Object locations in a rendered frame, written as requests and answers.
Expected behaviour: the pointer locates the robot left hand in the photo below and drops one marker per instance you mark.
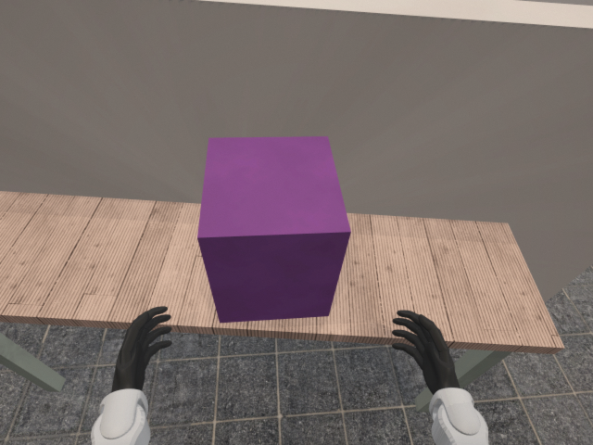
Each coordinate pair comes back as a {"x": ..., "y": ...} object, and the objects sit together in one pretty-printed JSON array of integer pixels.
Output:
[{"x": 135, "y": 354}]

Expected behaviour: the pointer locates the carton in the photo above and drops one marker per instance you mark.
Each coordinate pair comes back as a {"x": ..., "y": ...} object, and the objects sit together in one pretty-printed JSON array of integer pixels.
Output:
[{"x": 273, "y": 227}]

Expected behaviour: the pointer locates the robot right hand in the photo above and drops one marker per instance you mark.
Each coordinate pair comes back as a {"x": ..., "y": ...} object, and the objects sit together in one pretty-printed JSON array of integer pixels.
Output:
[{"x": 431, "y": 352}]

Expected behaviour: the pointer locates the left robot forearm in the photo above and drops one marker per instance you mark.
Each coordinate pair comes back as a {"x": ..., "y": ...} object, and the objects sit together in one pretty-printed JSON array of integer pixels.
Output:
[{"x": 122, "y": 419}]

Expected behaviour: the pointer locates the right robot forearm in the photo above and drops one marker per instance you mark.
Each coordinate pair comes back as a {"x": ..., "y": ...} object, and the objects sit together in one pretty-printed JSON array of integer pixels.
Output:
[{"x": 456, "y": 422}]

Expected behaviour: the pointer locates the table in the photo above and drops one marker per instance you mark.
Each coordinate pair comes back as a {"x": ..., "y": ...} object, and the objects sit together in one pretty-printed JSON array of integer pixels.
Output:
[{"x": 102, "y": 262}]

